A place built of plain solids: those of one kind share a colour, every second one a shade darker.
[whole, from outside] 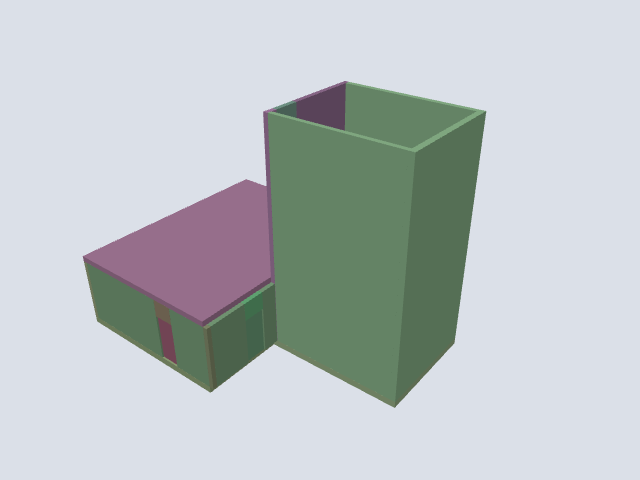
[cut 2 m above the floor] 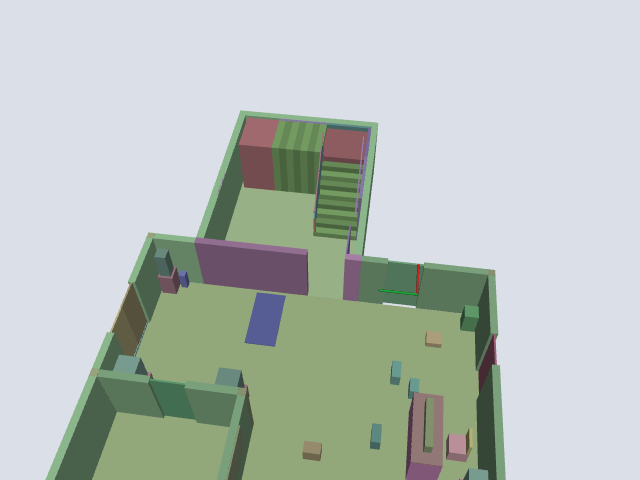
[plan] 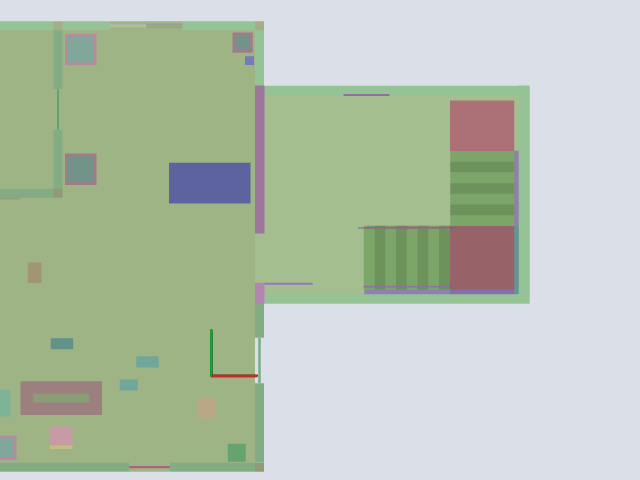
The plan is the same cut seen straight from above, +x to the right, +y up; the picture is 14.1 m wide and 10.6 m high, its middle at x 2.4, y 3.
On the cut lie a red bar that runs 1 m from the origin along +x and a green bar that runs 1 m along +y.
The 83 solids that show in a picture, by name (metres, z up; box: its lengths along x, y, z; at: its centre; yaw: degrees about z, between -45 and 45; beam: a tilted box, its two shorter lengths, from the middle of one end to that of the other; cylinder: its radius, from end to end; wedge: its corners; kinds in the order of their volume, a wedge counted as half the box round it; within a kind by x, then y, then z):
{
 "wall_1": {"box": [2.7, 0.2, 2.9], "at": [-4.83, 4.03, 1.45]},
 "wall_2": {"box": [2.7, 0.2, 2.9], "at": [-4.83, 7.73, 1.45]},
 "wall_3": {"box": [4.37, 0.2, 2.9], "at": [-4.0, -2.02, 1.45]},
 "wall_4": {"box": [0.2, 1.3, 2.9], "at": [-3.38, 4.78, 1.45]},
 "wall_5": {"box": [0.2, 1.3, 2.9], "at": [-3.38, 6.98, 1.45]},
 "wall_6": {"box": [1.05, 0.2, 2.9], "at": [-2.76, 7.73, 1.45]},
 "wall_7": {"box": [1.88, 0.2, 2.9], "at": [0.02, -2.02, 1.45]},
 "wall_8": {"box": [1.6, 0.2, 2.9], "at": [0.16, 7.73, 1.45]},
 "wall_9": {"box": [0.2, 1.76, 2.9], "at": [1.06, -1.04, 1.45]},
 "wall_10": {"box": [0.2, 0.75, 2.9], "at": [1.06, 1.22, 1.45]},
 "wall_11": {"box": [0.2, 1.22, 2.9], "at": [1.06, 7.02, 1.45]},
 "wall_12": {"box": [5.62, 0.21, 10.0], "at": [3.98, 1.7, 5.0]},
 "wall_13": {"box": [5.62, 0.23, 10.0], "at": [3.98, 6.29, 5.0]},
 "wall_14": {"box": [0.25, 4.82, 10.0], "at": [6.91, 4.0, 5.0]},
 "lobby_floor_slab_1": {"box": [7.35, 9.95, 0.3], "at": [-2.71, 2.86, -0.15]},
 "lobby_ceiling_slab_1": {"box": [7.35, 9.95, 0.25], "at": [-2.71, 2.86, 3.02]},
 "landing_slab_1": {"box": [1.42, 1.42, 1.84], "at": [5.98, 2.61, 0.92]},
 "landing_slab_2": {"box": [1.42, 1.11, 3.49], "at": [5.98, 5.52, 1.75]},
 "tread_slab_1": {"box": [0.25, 1.42, 0.2], "at": [3.49, 2.61, 0.1]},
 "tread_slab_2": {"box": [0.24, 1.42, 0.41], "at": [3.73, 2.61, 0.21]},
 "tread_slab_3": {"box": [0.24, 1.42, 0.61], "at": [3.96, 2.61, 0.31]},
 "tread_slab_4": {"box": [0.25, 1.42, 0.82], "at": [4.2, 2.61, 0.41]},
 "tread_slab_5": {"box": [0.25, 1.42, 1.02], "at": [4.44, 2.61, 0.51]},
 "tread_slab_6": {"box": [0.24, 1.42, 1.23], "at": [4.67, 2.61, 0.62]},
 "tread_slab_7": {"box": [0.25, 1.42, 1.44], "at": [4.91, 2.61, 0.72]},
 "tread_slab_8": {"box": [0.25, 1.42, 1.64], "at": [5.15, 2.61, 0.82]},
 "tread_slab_9": {"box": [1.42, 0.25, 2.05], "at": [5.98, 3.43, 1.03]},
 "tread_slab_10": {"box": [1.42, 0.24, 2.26], "at": [5.98, 3.67, 1.13]},
 "tread_slab_11": {"box": [1.42, 0.25, 2.46], "at": [5.98, 3.9, 1.23]},
 "tread_slab_12": {"box": [1.42, 0.24, 2.67], "at": [5.98, 4.14, 1.34]},
 "tread_slab_13": {"box": [1.42, 0.25, 2.87], "at": [5.98, 4.38, 1.44]},
 "tread_slab_14": {"box": [1.42, 0.25, 3.08], "at": [5.98, 4.61, 1.54]},
 "tread_slab_15": {"box": [1.42, 0.25, 3.29], "at": [5.98, 4.85, 1.64]},
 "floor_slab_1": {"box": [6.07, 4.82, 0.3], "at": [4.0, 4.0, -0.15]},
 "wall_cheek_1": {"box": [0.21, 0.47, 10.0], "at": [1.07, 1.82, 5.0]},
 "wall_cheek_2": {"box": [0.21, 3.27, 10.0], "at": [1.07, 4.78, 5.0]},
 "wall_wall_1": {"box": [1.9, 0.1, 9.38], "at": [4.32, 1.85, 4.69]},
 "wall_wall_2": {"box": [0.1, 1.66, 9.38], "at": [6.74, 4.14, 4.69]},
 "wall_head_1": {"box": [0.21, 1.09, 7.93], "at": [1.07, 2.6, 6.03]},
 "lobby_desk_body_1": {"box": [1.8, 0.75, 1.15], "at": [-3.31, -0.49, 0.57]},
 "wall_land_far_wall_1": {"box": [0.1, 1.52, 9.38], "at": [6.74, 2.56, 4.69]},
 "wall_land_wall_1": {"box": [1.42, 0.1, 9.38], "at": [5.98, 1.85, 4.69]},
 "lobby_planter_box_1": {"box": [0.55, 0.55, 0.8], "at": [-4.58, -1.59, 0.4]},
 "lobby_planter_box_2": {"box": [0.7, 0.7, 0.65], "at": [-2.88, 4.56, 0.32]},
 "lobby_planter_box_3": {"box": [0.7, 0.7, 0.65], "at": [-2.88, 7.21, 0.32]},
 "lobby_planter_box_4": {"box": [0.45, 0.45, 0.8], "at": [0.69, 7.36, 0.4]},
 "lobby_planter_plant_1": {"box": [0.43, 0.43, 0.9], "at": [-4.58, -1.59, 1.25]},
 "lobby_planter_plant_2": {"box": [0.58, 0.58, 0.9], "at": [-2.88, 4.56, 1.1]},
 "lobby_planter_plant_3": {"box": [0.58, 0.58, 0.9], "at": [-2.88, 7.21, 1.1]},
 "lobby_planter_plant_4": {"box": [0.33, 0.33, 0.9], "at": [0.69, 7.36, 1.25]},
 "wallpost_1": {"box": [0.2, 0.2, 2.9], "at": [-6.29, -2.02, 1.45]},
 "wallpost_2": {"box": [0.2, 0.2, 2.9], "at": [-3.38, 4.03, 1.45]},
 "wallpost_3": {"box": [0.2, 0.2, 2.9], "at": [-3.38, 7.73, 1.45]},
 "wallpost_4": {"box": [0.2, 0.2, 2.9], "at": [1.06, -2.02, 1.45]},
 "wallpost_5": {"box": [0.2, 0.2, 2.9], "at": [1.06, 7.73, 1.45]},
 "lobby_table_top_1": {"box": [0.8, 0.6, 0.42], "at": [-4.83, -0.6, 0.21]},
 "lobby_entrance_leaf_1": {"box": [0.8, 0.05, 2.02], "at": [-1.84, 7.73, 1.09]},
 "lobby_entrance_leaf_2": {"box": [0.8, 0.05, 2.05], "at": [-1.04, 7.73, 1.07]},
 "wall_head_lobby_lift_1": {"box": [0.2, 1.0, 0.8], "at": [1.06, 0.34, 2.5]},
 "lobby_parcel_box_1": {"box": [0.5, 0.25, 0.45], "at": [-3.3, 0.71, 0.22]},
 "lobby_parcel_box_2": {"box": [0.4, 0.25, 0.45], "at": [-1.82, -0.2, 0.22]},
 "lobby_parcel_box_3": {"box": [0.5, 0.25, 0.45], "at": [-1.41, 0.31, 0.22]},
 "wall_head_lobby_back_door_1": {"box": [0.9, 0.2, 0.8], "at": [-1.37, -2.02, 2.5]},
 "lobby_lift_leaf_1": {"box": [0.06, 1.0, 2.1], "at": [1.06, 0.34, 1.05]},
 "lobby_bin_body_1": {"box": [0.4, 0.4, 0.75], "at": [0.56, -1.7, 0.37]},
 "lobby_desk_chair_seat_1": {"box": [0.5, 0.5, 0.48], "at": [-3.31, -1.37, 0.24]},
 "lobby_runner_top_1": {"box": [1.8, 0.9, 0.07], "at": [-0.04, 4.26, -0.02]},
 "door_front_leaf_open_1": {"box": [1.07, 0.045, 2.06], "at": [1.71, 2.03, 1.03]},
 "lobby_left_box_1": {"box": [0.3, 0.45, 0.45], "at": [-3.9, 2.28, 0.22]},
 "lobby_left_box_2": {"box": [0.4, 0.45, 0.2], "at": [-0.12, -0.72, 0.1]},
 "lobby_back_door_leaf_1": {"box": [0.9, 0.05, 2.1], "at": [-1.37, -2.02, 1.05]},
 "lobby_office_door_leaf_1": {"box": [0.05, 0.9, 2.1], "at": [-3.38, 5.88, 1.05]},
 "door_leaf_1": {"box": [1.02, 0.045, 2.05], "at": [3.42, 6.2, 1.02]},
 "lobby_desk_screen_1": {"box": [1.24, 0.19, 0.35], "at": [-3.31, -0.49, 1.36]},
 "lobby_board_panel_1": {"box": [1.5, 0.04, 1.2], "at": [-4.96, 3.91, 1.5]},
 "lobby_desk_counter_1": {"box": [1.8, 0.75, 0.04], "at": [-3.31, -0.49, 1.17]},
 "panel_sheet_1": {"beam": [0.63, 0.032], "from": [3.44, 3.27, 0.79], "to": [5.21, 3.27, 2.31]},
 "lobby_extinguisher_body_1": {"box": [0.2, 0.2, 0.6], "at": [0.84, 6.96, 0.3]},
 "lobby_desk_chair_back_1": {"box": [0.5, 0.08, 0.47], "at": [-3.31, -1.58, 0.71]},
 "lobby_entrance_leaf_rail_1": {"box": [0.8, 0.09, 0.08], "at": [-1.84, 7.73, 0.04]},
 "lobby_entrance_leaf_rail_2": {"box": [0.8, 0.09, 0.05], "at": [-1.04, 7.73, 0.02]},
 "handrail_rail_1": {"beam": [0.045, 0.045], "from": [3.38, 1.97, 1.2], "to": [5.27, 1.97, 2.84]},
 "rail_top_1": {"beam": [0.044, 0.044], "from": [3.38, 3.27, 1.2], "to": [5.27, 3.27, 2.84]}
}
